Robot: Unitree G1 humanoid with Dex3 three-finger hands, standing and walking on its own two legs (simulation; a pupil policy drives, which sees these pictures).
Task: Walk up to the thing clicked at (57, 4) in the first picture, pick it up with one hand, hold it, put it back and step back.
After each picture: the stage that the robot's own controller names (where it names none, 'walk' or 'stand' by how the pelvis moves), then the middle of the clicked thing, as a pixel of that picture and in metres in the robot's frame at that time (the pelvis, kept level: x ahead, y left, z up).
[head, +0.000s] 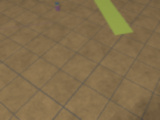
stand; (57, 6) +2.16 +0.37 -0.72
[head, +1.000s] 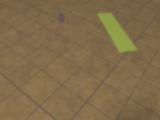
walk; (61, 18) +2.05 +0.22 -0.71
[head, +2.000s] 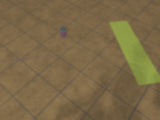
walk; (63, 32) +1.43 +0.21 -0.71
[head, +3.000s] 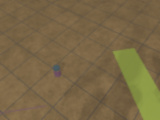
walk; (57, 71) +0.90 +0.24 -0.71
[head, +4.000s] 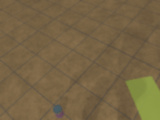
walk; (58, 111) +0.51 +0.25 -0.70
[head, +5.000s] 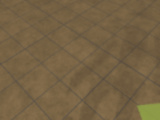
stand; out of the picture +0.32 +0.18 -0.70
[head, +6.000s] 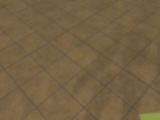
stand; out of the picture +0.30 +0.17 -0.72
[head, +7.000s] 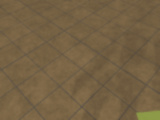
stand; out of the picture +0.30 +0.17 -0.72
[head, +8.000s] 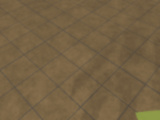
stand; out of the picture +0.29 +0.19 -0.73
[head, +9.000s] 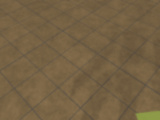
stand; out of the picture +0.28 +0.19 -0.73
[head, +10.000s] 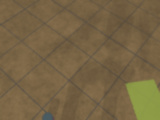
go down; (48, 119) +0.31 +0.20 -0.64
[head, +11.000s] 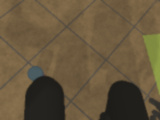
go down; (37, 75) +0.36 +0.23 -0.32
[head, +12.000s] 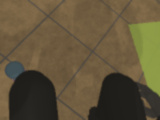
close in; (16, 72) +0.35 +0.25 -0.26
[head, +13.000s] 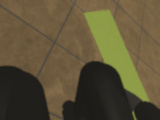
close; out of the picture +0.32 +0.27 -0.21
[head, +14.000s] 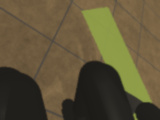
close; out of the picture +0.33 +0.28 -0.21
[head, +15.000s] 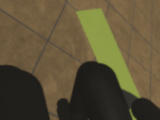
lift; out of the picture +0.32 +0.27 -0.22
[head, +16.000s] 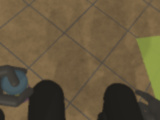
lift; (18, 88) +0.28 +0.24 -0.07
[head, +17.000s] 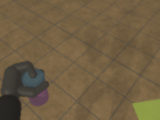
hold; (36, 88) +0.32 +0.17 +0.03
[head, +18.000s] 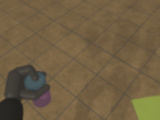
hold; (38, 90) +0.32 +0.17 +0.00
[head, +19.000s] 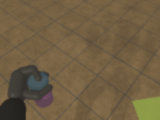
hold; (41, 90) +0.32 +0.16 +0.00
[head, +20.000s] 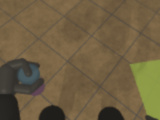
crouch; (32, 81) +0.35 +0.18 -0.07
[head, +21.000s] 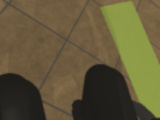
lower; out of the picture +0.35 +0.27 -0.20
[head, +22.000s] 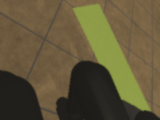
lower; out of the picture +0.36 +0.29 -0.22
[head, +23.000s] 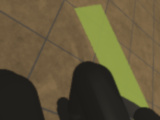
lower; out of the picture +0.36 +0.29 -0.22
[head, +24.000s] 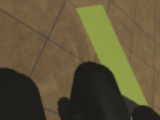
lower; out of the picture +0.35 +0.29 -0.22
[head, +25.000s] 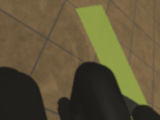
loosen; out of the picture +0.35 +0.29 -0.22
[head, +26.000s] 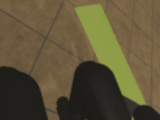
withdraw; out of the picture +0.33 +0.28 -0.22
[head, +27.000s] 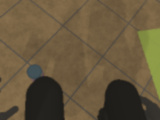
walk; (36, 74) +0.37 +0.23 -0.33
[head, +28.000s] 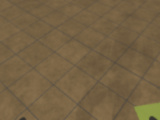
stand; out of the picture +0.31 +0.18 -0.66
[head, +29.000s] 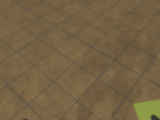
stand; out of the picture +0.33 +0.19 -0.66
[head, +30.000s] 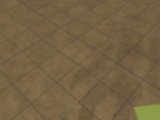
stand; out of the picture +0.33 +0.18 -0.69
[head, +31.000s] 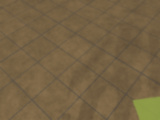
walk; out of the picture +0.34 +0.18 -0.72
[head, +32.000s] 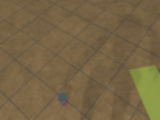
walk; (63, 99) +0.51 +0.20 -0.70
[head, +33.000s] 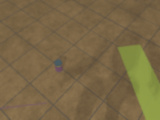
walk; (58, 65) +0.83 +0.20 -0.70
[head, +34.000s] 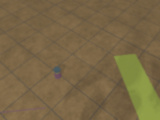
stand; (57, 72) +0.89 +0.23 -0.71
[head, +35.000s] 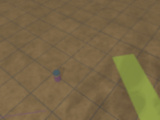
stand; (57, 75) +0.91 +0.26 -0.73
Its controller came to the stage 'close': yes
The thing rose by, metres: 0.70
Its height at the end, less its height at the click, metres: +0.00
